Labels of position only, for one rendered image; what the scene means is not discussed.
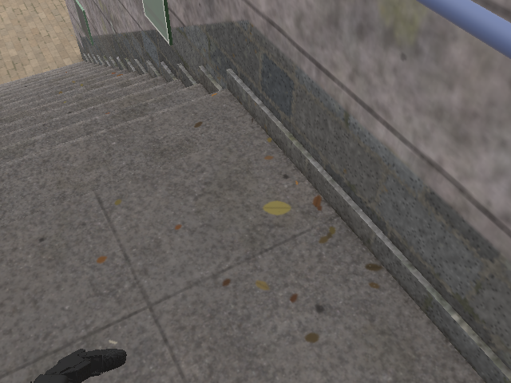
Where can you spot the stairs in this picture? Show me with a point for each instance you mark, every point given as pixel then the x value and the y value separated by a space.
pixel 63 104

